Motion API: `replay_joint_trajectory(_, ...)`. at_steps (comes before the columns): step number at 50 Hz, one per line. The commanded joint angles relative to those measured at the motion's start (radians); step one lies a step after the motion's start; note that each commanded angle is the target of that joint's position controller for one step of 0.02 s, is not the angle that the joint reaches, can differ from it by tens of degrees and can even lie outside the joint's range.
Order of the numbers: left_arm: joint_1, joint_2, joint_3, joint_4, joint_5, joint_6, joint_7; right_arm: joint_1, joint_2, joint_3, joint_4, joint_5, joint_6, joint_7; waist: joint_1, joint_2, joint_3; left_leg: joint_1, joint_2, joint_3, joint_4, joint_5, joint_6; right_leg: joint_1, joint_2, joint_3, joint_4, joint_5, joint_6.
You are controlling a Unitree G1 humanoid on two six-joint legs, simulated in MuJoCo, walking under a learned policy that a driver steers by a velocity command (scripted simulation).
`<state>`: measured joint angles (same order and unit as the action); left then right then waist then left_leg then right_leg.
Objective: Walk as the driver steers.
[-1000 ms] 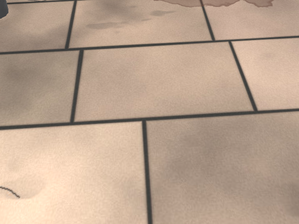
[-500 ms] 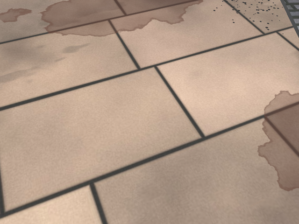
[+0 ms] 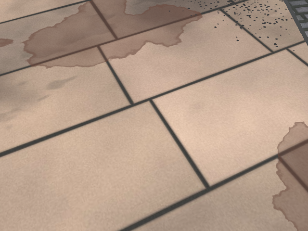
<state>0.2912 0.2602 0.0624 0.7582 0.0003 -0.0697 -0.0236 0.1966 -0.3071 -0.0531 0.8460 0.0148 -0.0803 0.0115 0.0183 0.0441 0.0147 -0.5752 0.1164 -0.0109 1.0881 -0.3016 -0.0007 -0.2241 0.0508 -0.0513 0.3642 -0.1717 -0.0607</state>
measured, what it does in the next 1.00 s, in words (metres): walks ahead: left foot, then right foot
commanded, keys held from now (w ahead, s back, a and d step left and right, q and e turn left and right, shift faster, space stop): w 0.06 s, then no key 0.48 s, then w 0.44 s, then no key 0.02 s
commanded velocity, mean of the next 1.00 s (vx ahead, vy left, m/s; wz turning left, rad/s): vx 0.28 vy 0.00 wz -0.01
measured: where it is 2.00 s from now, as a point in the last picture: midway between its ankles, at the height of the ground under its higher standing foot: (157, 221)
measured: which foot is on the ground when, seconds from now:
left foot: up 0.00-0.24, down 0.26-0.64, up 0.66-0.86, down 0.88-1.00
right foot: down 0.00-0.28, up 0.30-0.56, down 0.58-0.88, up 0.90-1.00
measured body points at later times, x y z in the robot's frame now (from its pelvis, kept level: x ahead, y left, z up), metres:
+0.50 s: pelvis +0.19 +0.05 -0.01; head +0.23 +0.06 +0.44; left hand +0.28 +0.33 -0.15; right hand +0.33 -0.20 -0.13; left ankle +0.29 +0.15 -0.74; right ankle +0.18 -0.10 -0.72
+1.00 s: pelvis +0.33 +0.07 +0.00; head +0.34 +0.09 +0.45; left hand +0.38 +0.35 -0.14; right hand +0.39 -0.20 -0.13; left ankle +0.30 +0.17 -0.74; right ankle +0.28 -0.07 -0.67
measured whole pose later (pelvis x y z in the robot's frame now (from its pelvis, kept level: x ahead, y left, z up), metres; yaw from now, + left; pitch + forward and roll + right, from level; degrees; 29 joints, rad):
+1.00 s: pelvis +0.33 +0.07 +0.00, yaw +0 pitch +2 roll +0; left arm 0.28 0.27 0.07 0.95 -0.03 -0.09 0.01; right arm 0.26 -0.26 -0.06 0.95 0.01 -0.08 0.01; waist -0.01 -0.02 -0.03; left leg -0.19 -0.02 0.04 0.42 -0.26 0.04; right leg -0.46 -0.06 0.00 1.07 -0.36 -0.03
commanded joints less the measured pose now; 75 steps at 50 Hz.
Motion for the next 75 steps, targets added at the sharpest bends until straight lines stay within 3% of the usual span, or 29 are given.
replay_joint_trajectory(1, -0.040, 0.142, 0.036, -0.051, -0.002, -0.032, 0.009, 0.008, -0.048, -0.010, -0.055, -0.012, 0.009, -0.004, -0.036, -0.092, -0.011, -0.100, 0.045, -0.039, -0.111, 0.129, -0.022, 0.052, -0.279, 0.225, -0.227, 0.227, -0.208)
replay_joint_trajectory(9, 0.052, 0.173, 0.037, 0.036, -0.009, -0.004, 0.032, -0.182, -0.031, 0.003, -0.107, -0.016, -0.012, 0.027, 0.026, -0.116, -0.001, 0.055, -0.060, 0.007, -0.530, 0.428, 0.004, 0.117, -0.237, 0.084, -0.119, 0.439, -0.113)
replay_joint_trajectory(13, 0.015, 0.168, 0.035, 0.056, -0.012, 0.013, 0.042, -0.020, -0.105, -0.028, -0.057, -0.036, -0.016, 0.026, -0.070, -0.114, -0.095, 0.287, -0.105, 0.027, -0.646, 0.461, 0.068, 0.177, -0.198, 0.089, 0.129, 0.527, -0.038)
replay_joint_trajectory(14, 0.053, 0.133, 0.021, 0.049, 0.007, 0.012, 0.045, 0.058, -0.170, -0.042, -0.045, -0.048, -0.019, 0.018, -0.081, -0.022, -0.197, 0.488, 0.008, -0.065, -0.593, 0.883, 0.106, 0.092, -0.127, 0.043, 0.318, 0.346, 0.013)
replay_joint_trajectory(15, 0.223, 0.035, -0.011, 0.070, 0.016, 0.008, 0.038, 0.088, -0.187, -0.037, -0.041, -0.065, -0.008, 0.011, -0.026, 0.185, -0.354, 0.825, 0.252, -0.344, -0.552, 1.096, 0.296, -0.187, -0.025, 0.047, 0.648, -0.220, 0.087)
replay_joint_trajectory(16, 0.233, 0.073, -0.006, 0.099, 0.001, 0.013, 0.034, 0.105, -0.103, -0.017, -0.032, -0.037, 0.006, 0.015, -0.050, 0.189, -0.442, 0.819, 0.277, -0.455, -0.606, 1.006, 0.345, -0.225, -0.014, 0.156, 0.771, -0.532, 0.109)
replay_joint_trajectory(17, 0.166, 0.144, 0.013, 0.087, -0.022, 0.025, 0.034, 0.054, -0.092, -0.010, -0.038, -0.021, 0.013, 0.021, -0.054, 0.120, -0.350, 0.716, 0.239, -0.397, -0.649, 0.799, 0.312, -0.272, -0.049, 0.179, 0.825, -0.526, 0.109)
replay_joint_trajectory(20, 0.037, 0.130, 0.020, 0.065, -0.007, 0.081, 0.064, -0.113, -0.050, 0.004, -0.054, -0.035, 0.026, 0.013, -0.004, 0.063, -0.140, 0.371, 0.152, -0.284, -0.777, 0.350, 0.229, -0.241, -0.132, 0.140, 0.678, -0.377, 0.114)
replay_joint_trajectory(23, 0.068, 0.077, 0.009, 0.095, 0.000, 0.099, 0.079, -0.162, -0.056, -0.002, -0.047, -0.049, 0.036, 0.002, 0.023, 0.107, -0.125, 0.232, 0.093, -0.189, -0.834, 0.235, 0.209, -0.072, -0.115, 0.095, 0.461, -0.298, 0.110)
replay_joint_trajectory(29, 0.058, 0.080, 0.009, 0.130, 0.029, 0.097, 0.064, -0.137, -0.053, 0.001, -0.004, -0.017, 0.057, -0.014, 0.034, 0.069, -0.084, 0.110, 0.018, -0.138, -0.858, -0.343, 0.096, 0.120, -0.094, 0.051, 0.159, -0.106, 0.041)
replay_joint_trajectory(31, 0.046, 0.184, 0.032, 0.133, 0.012, 0.089, 0.070, -0.139, -0.056, -0.006, -0.021, -0.006, 0.063, -0.022, 0.006, -0.112, 0.022, 0.118, -0.086, -0.025, -0.739, -0.351, 0.045, -0.072, -0.158, 0.160, 0.010, -0.505, -0.038)
replay_joint_trajectory(34, 0.026, 0.187, 0.043, 0.141, 0.001, 0.043, 0.072, -0.146, -0.037, -0.013, -0.018, -0.001, 0.031, -0.022, 0.019, -0.322, 0.077, 0.077, -0.157, 0.063, -0.341, -0.076, 0.027, -0.059, -0.335, 0.439, -0.233, -0.553, -0.114)
replay_joint_trajectory(38, 0.038, 0.142, 0.038, 0.158, -0.028, 0.005, 0.063, -0.162, -0.002, -0.011, -0.020, 0.009, -0.005, 0.004, 0.022, -0.205, 0.059, -0.019, -0.085, 0.025, -0.401, -0.110, 0.072, 0.120, -0.327, 0.367, -0.176, -0.299, -0.103)
replay_joint_trajectory(43, -0.006, 0.144, 0.039, 0.164, -0.024, 0.016, 0.048, 0.052, -0.043, -0.037, 0.074, 0.013, 0.007, 0.004, -0.084, -0.156, -0.040, 0.539, -0.136, 0.078, -0.637, 0.101, 0.063, -0.124, -0.220, 0.196, -0.007, -0.135, -0.050)
replay_joint_trajectory(44, -0.041, 0.080, 0.022, 0.148, -0.013, 0.009, 0.042, 0.160, -0.104, -0.053, 0.094, 0.011, 0.011, -0.008, -0.128, -0.004, -0.071, 0.677, 0.011, -0.127, -0.720, 0.046, 0.110, -0.247, -0.143, 0.097, 0.258, -0.102, 0.007)
replay_joint_trajectory(45, -0.047, 0.023, 0.007, 0.097, -0.012, -0.017, 0.047, 0.252, -0.230, -0.080, 0.108, 0.006, 0.018, -0.008, -0.145, 0.276, -0.115, 0.830, 0.230, -0.513, -0.850, -0.077, 0.258, -0.506, -0.039, 0.008, 0.543, -0.280, 0.058)
replay_joint_trajectory(46, -0.085, 0.092, 0.022, 0.087, -0.027, -0.034, 0.048, 0.251, -0.183, -0.063, 0.112, -0.004, 0.006, -0.004, -0.143, 0.195, -0.078, 0.793, 0.293, -0.655, -0.886, -0.193, 0.330, -0.623, -0.081, 0.101, 0.757, -0.390, 0.053)
replay_joint_trajectory(47, -0.098, 0.124, 0.030, 0.088, -0.043, -0.045, 0.038, 0.182, -0.121, -0.044, 0.091, -0.006, -0.005, -0.004, -0.110, 0.123, -0.007, 0.754, 0.260, -0.571, -0.889, -0.215, 0.300, -0.691, -0.135, 0.133, 0.824, -0.308, 0.024)
replay_joint_trajectory(51, -0.103, 0.085, 0.031, 0.107, -0.017, -0.041, 0.029, 0.083, -0.058, -0.015, 0.062, -0.020, -0.007, -0.001, -0.038, 0.049, 0.049, 0.575, 0.135, -0.238, -0.909, 0.362, 0.202, -0.567, -0.187, 0.090, 0.679, -0.085, 0.026)
replay_joint_trajectory(55, -0.194, 0.001, -0.001, 0.077, -0.004, -0.026, 0.020, 0.090, -0.101, -0.020, 0.077, -0.020, 0.015, -0.028, -0.039, 0.045, 0.017, 0.434, 0.045, -0.021, -0.868, 0.705, 0.172, -0.331, -0.108, 0.009, 0.342, 0.088, 0.071)
replay_joint_trajectory(58, -0.247, 0.034, 0.001, 0.062, -0.009, -0.017, 0.012, 0.136, -0.114, -0.023, 0.109, -0.009, 0.022, -0.031, -0.054, 0.066, -0.012, 0.437, 0.060, -0.035, -0.842, 0.697, 0.163, -0.211, -0.066, 0.023, 0.219, 0.220, 0.065)
replay_joint_trajectory(62, -0.137, 0.130, 0.035, 0.094, 0.014, -0.019, 0.023, 0.075, -0.114, -0.027, 0.100, 0.010, 0.030, -0.034, 0.037, 0.036, -0.061, 0.466, 0.036, -0.093, -0.657, 0.667, 0.105, -0.006, -0.049, 0.056, 0.076, 0.303, 0.008)
replay_joint_trajectory(63, -0.076, 0.194, 0.051, 0.101, 0.025, -0.020, 0.035, 0.095, -0.094, -0.022, 0.087, -0.003, 0.029, -0.033, 0.051, -0.033, -0.128, 0.397, -0.029, -0.064, -0.512, 0.524, 0.063, 0.156, -0.137, 0.116, 0.092, 0.604, -0.024)
replay_joint_trajectory(64, -0.017, 0.258, 0.063, 0.098, 0.038, -0.009, 0.047, 0.197, -0.006, 0.002, 0.082, -0.023, 0.024, -0.030, 0.021, -0.222, -0.269, 0.144, -0.135, -0.016, -0.207, 0.023, 0.002, 0.476, -0.378, 0.322, 0.168, 0.925, -0.154)
replay_joint_trajectory(65, 0.003, 0.212, 0.049, 0.085, 0.019, 0.011, 0.046, 0.249, 0.007, 0.009, 0.087, -0.002, 0.032, -0.033, 0.036, -0.320, -0.423, 0.061, -0.187, -0.037, 0.041, -0.453, -0.026, 0.522, -0.515, 0.500, 0.109, 0.817, -0.258)
replay_joint_trajectory(66, -0.053, 0.165, 0.034, 0.065, 0.007, 0.022, 0.044, 0.213, -0.089, -0.023, 0.085, 0.018, 0.048, -0.035, 0.033, -0.208, -0.353, 0.031, -0.135, -0.083, 0.138, -0.422, -0.026, 0.385, -0.469, 0.453, 0.041, 0.547, -0.229)
replay_joint_trajectory(67, -0.136, 0.137, 0.024, 0.049, 0.002, 0.029, 0.049, 0.152, -0.091, -0.031, 0.063, 0.028, 0.067, -0.043, 0.008, -0.179, -0.233, -0.022, -0.100, -0.049, 0.159, -0.354, -0.029, 0.261, -0.425, 0.374, -0.008, 0.322, -0.189)
replay_joint_trajectory(70, -0.286, 0.116, 0.017, 0.042, 0.026, 0.036, 0.052, 0.157, -0.054, -0.042, 0.045, 0.001, 0.132, -0.069, -0.058, -0.203, -0.078, 0.104, -0.054, -0.010, 0.110, -0.196, -0.053, -0.100, -0.333, 0.196, -0.143, -0.020, -0.143)
replay_joint_trajectory(75, -0.315, 0.140, 0.026, 0.058, 0.021, 0.035, 0.075, 0.107, -0.036, -0.045, -0.016, -0.007, 0.141, -0.057, -0.060, -0.171, -0.093, 0.176, -0.028, 0.019, -0.108, -0.089, -0.038, -0.117, -0.352, 0.078, -0.157, 0.035, -0.168)
Velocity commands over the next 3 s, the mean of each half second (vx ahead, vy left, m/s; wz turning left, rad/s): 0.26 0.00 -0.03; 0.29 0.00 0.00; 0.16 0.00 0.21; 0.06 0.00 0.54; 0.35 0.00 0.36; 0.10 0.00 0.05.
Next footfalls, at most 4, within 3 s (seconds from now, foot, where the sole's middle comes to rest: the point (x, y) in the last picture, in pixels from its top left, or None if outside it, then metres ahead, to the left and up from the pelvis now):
0.26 left None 0.33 0.15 -0.78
0.58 right None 0.26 -0.10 -0.78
0.88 left None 0.34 0.17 -0.78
1.26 right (182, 203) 0.61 -0.06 -0.78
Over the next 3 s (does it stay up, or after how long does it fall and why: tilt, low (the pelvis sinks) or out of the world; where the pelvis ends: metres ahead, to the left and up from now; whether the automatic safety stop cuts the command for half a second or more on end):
stays up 0.74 0.26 -0.01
